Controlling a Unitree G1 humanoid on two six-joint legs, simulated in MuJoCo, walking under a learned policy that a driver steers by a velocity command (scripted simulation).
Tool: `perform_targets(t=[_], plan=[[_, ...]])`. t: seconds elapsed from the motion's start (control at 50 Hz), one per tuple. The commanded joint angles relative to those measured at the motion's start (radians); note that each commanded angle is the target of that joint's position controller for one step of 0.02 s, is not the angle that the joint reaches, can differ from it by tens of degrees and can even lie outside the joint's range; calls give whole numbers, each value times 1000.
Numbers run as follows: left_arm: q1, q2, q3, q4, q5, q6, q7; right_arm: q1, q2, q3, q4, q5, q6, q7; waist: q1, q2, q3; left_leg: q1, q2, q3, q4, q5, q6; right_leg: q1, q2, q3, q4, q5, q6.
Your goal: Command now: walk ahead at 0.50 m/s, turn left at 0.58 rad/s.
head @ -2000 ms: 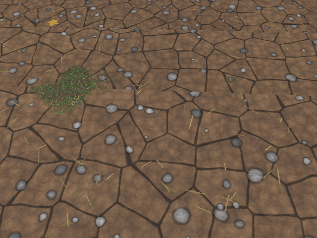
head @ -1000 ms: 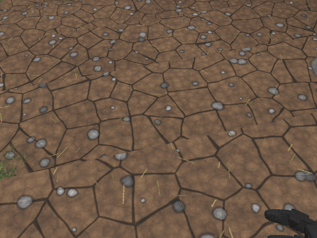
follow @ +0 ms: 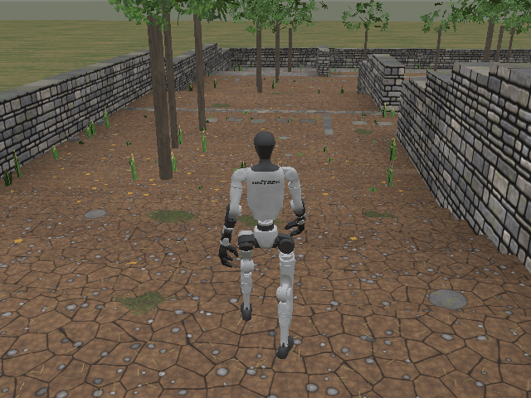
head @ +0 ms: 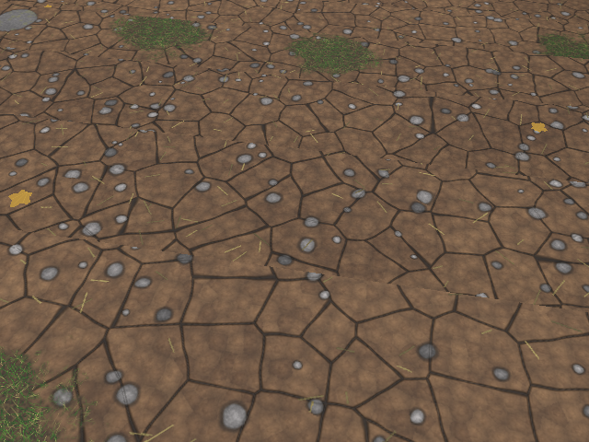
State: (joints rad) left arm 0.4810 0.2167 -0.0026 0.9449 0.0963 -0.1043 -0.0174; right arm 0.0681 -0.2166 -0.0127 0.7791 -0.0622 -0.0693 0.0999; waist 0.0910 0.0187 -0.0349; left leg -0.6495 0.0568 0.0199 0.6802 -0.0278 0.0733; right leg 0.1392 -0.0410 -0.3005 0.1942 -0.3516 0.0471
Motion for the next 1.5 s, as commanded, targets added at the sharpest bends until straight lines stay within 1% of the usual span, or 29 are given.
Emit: perform_targets(t=[0.02, 0.08, 0.1, 0.14, 0.22, 0.32, 0.42, 0.44, 0.46, 0.48, 0.56, 0.6, 0.62, 0.66, 0.68, 0.7, 0.76, 0.84, 0.88, 0.92, 1.0, 1.04, 1.08, 1.14, 1.16, 1.28, 1.32, 1.42, 1.5], plan=[[-11, 195, 48, -29, -1, -3, 8, -59, -97, -39, -81, 7, -18, -15, -71, -108, 113, 54, -55, 51, -17, -155, 28, -20, -289, 40, 60, 768, -209], [11, 176, 38, -25, 38, -18, 7, 255, -221, -104, -12, 22, -56, -64, -185, -23, -105, 686, -143, 17, 24, 116, 169, -329, -201, -22, 578, 839, -106], [102, 21, -19, -82, 70, -32, -22, 497, -269, -108, 31, 18, -46, -85, -190, 218, -411, 1229, 89, -490, -88, 27, 408, -715, -39, 65, 899, -12, 10], [-269, 98, 2, -148, -47, -32, -58, 623, -248, -117, 119, 11, -66, -75, -338, 23, -79, 1091, 167, -633, -325, -122, 287, -1100, 29, 367, 1193, -182, -47], [-239, 49, -21, -168, 2, -6, 18, 262, -47, -24, 59, 17, -76, -34, -69, 2, 29, 313, 111, -469, -361, -128, 272, -759, -78, 428, 1069, -11, -68], [-204, 5, -40, -235, 5, 21, -8, 154, -163, -42, -16, -32, -75, -56, -13, -7, 2, -127, -69, -223, -236, 150, 188, -385, -4, 274, 876, 350, -47], [-442, 42, -32, -298, -10, 27, -25, 486, -86, -14, 76, 15, -58, -103, -217, -5, 51, 166, -93, -337, 61, -281, 146, -685, -31, 343, 313, 890, -28], [-426, 75, 17, -305, -102, 33, -8, 417, -158, -47, 69, 96, 1, -122, -167, 13, -9, 144, -57, -393, 31, -55, 158, -519, 51, 327, 389, 790, -32], [-422, 79, 15, -306, -115, 39, 1, 422, -152, -44, 54, 83, 31, -129, -180, 36, -3, 145, -66, -400, 106, -21, 148, -492, 35, 352, 366, 746, -35], [-386, 75, -5, -279, 2, 27, -26, 502, -79, 3, 49, 13, -33, -99, -189, 3, 147, 98, -69, -419, 200, -335, 119, -555, -59, 379, 258, 836, -32], [-160, 156, 62, -179, -35, 58, -19, 486, -120, 19, 41, 55, -30, -59, -75, -41, 115, 77, -106, -439, 471, -183, 48, -169, -54, 256, 32, 893, -82], [63, 164, 75, -86, -119, 25, -8, 616, -3, 5, 91, 124, 41, -125, -52, -296, -261, -308, -275, -203, 1262, -1016, -68, 482, -369, 496, 480, 1798, -274], [71, 127, 59, -57, -131, 29, -26, 639, -27, 21, 67, 134, 39, -136, -47, -219, -414, -413, -179, -246, 1445, -985, -113, 535, -435, 625, 518, 1657, -351], [40, 112, 59, -54, -113, 29, 21, 349, -76, -4, -4, 50, 61, -172, -31, -30, -312, -472, -150, -73, 1491, -868, -80, 274, -411, 600, 349, 1221, -391], [-179, 221, 68, -182, -6, 37, -33, 409, -63, 29, -126, -5, 56, -111, -100, -194, -259, -523, -95, -175, 1433, -677, -166, 17, -452, 774, 227, 757, -504], [-208, 147, 49, -181, -5, 32, -52, 371, -57, 21, -83, -13, 74, -103, -144, -23, -86, -433, -47, -161, 1322, -616, -196, -297, -412, 686, 151, 624, -496], [-315, 71, 7, -183, -78, 7, -66, 561, 44, 59, 8, 32, 81, -18, -273, -80, -3, 61, -15, -11, 1171, -542, -218, -843, -132, 374, 111, 460, -297], [-330, 89, -7, -212, -90, -18, -50, 416, -8, 53, -54, 12, 20, 8, -167, -67, -81, 87, 79, -86, 735, -298, -267, -640, -134, 353, 252, 512, -222], [-110, 96, -1, -172, -115, 5, -64, 215, -74, 62, -133, 72, -23, 23, -48, 124, -38, -65, 71, -195, 335, -451, -148, -427, -31, 260, 343, 314, -78], [11, 78, 5, -146, -70, 21, -50, 82, -114, 55, -131, 74, -50, 13, 47, 75, 7, -279, 102, -259, 308, -528, -53, -177, -4, 244, 364, 413, -52], [-116, 103, 5, -211, -82, 28, -64, 113, -49, 73, -121, 64, -57, -16, -35, -26, -12, -160, 45, -76, 667, -603, -181, -214, -115, 405, 263, 703, -181], [-26, 172, 28, -135, -92, 71, 22, -9, -53, 51, -192, 82, 52, -162, -16, 19, -35, -155, -31, 46, 735, -672, -68, -180, -208, 436, 247, 969, -273], [-33, 161, 21, -119, -83, 85, 48, 34, -26, 54, -192, 73, 88, -173, -39, -90, -65, -183, -29, 11, 809, -661, -50, -148, -217, 463, 260, 951, -290], [-75, 126, 11, -124, -76, 93, 56, 45, -13, 50, -201, 68, 96, -164, -66, -141, -92, -122, -27, 4, 821, -612, -57, -233, -205, 451, 239, 831, -303], [-74, 143, 24, -147, -3, 51, 15, 168, 10, 71, -165, -21, 60, -95, -52, -216, -4, -148, -9, -18, 977, -610, -138, -348, -218, 479, 124, 506, -297], [-272, 156, 9, -188, -92, 5, -37, 190, -42, 79, -190, 33, 14, -13, -140, -33, -135, 119, -10, -58, 852, -746, -164, -516, -238, 479, 148, 494, -228], [-128, 172, 16, -165, -108, 19, -58, 63, -126, 83, -215, 41, 2, 19, -27, 35, -56, -13, 6, -149, 469, -474, -35, -359, -97, 349, 238, 424, -109], [-46, 128, 4, -189, -90, 49, -52, 5, -123, 101, -151, 63, -33, 55, 28, 10, -40, -201, 56, -259, 347, -655, 14, -125, -45, 281, 223, 470, 16], [-70, 155, 49, -139, -105, 104, 5, 192, -72, 62, -173, 56, 93, -130, -93, -34, -117, 50, -8, -104, 503, -675, 40, -326, -90, 204, 305, 846, -127]])
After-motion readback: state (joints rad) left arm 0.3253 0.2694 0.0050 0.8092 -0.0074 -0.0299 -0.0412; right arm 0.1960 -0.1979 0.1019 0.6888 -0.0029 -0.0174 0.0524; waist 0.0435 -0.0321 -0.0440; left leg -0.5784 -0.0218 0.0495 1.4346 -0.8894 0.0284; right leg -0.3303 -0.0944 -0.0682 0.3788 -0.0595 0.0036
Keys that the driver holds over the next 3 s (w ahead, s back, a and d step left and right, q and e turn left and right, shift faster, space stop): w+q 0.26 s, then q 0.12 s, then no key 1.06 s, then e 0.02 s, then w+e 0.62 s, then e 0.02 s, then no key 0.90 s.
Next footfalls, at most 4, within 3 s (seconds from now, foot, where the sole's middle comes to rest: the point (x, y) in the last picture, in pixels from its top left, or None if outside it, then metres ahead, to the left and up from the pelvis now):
0.06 left None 0.20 0.12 -0.77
0.56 right None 0.51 -0.02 -0.92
0.84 left None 0.30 0.17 -0.77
1.82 right None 0.49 -0.07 -0.92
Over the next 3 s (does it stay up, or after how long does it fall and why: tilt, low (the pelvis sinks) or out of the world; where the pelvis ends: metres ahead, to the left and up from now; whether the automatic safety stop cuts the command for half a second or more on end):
stays up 0.74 -0.02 -0.15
